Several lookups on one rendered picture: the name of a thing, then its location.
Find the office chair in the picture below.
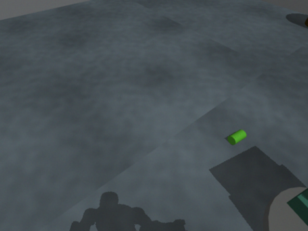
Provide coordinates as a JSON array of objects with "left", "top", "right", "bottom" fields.
[{"left": 263, "top": 187, "right": 308, "bottom": 231}]

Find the can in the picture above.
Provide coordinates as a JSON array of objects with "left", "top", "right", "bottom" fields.
[{"left": 228, "top": 129, "right": 246, "bottom": 145}]

